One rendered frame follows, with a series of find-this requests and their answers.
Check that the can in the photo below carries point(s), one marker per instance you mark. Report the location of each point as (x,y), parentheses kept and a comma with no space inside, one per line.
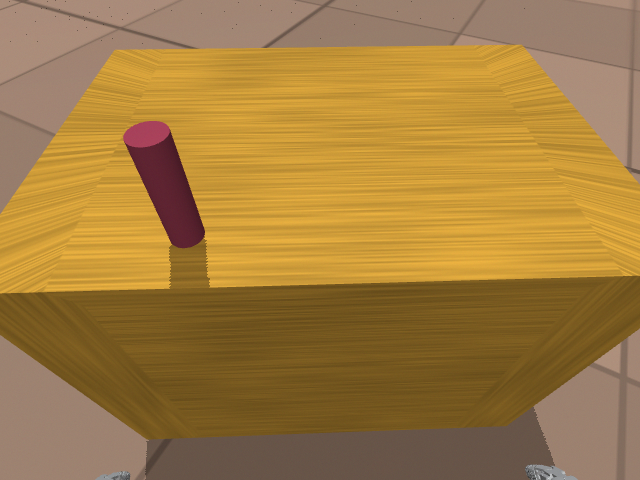
(156,158)

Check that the right robot hand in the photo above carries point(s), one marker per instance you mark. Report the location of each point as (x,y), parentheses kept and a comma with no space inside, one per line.
(541,472)

